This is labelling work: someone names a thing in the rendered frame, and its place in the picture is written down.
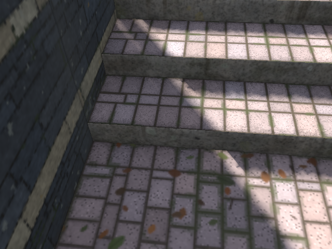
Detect stairs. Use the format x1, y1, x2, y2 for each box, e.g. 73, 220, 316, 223
87, 0, 332, 158

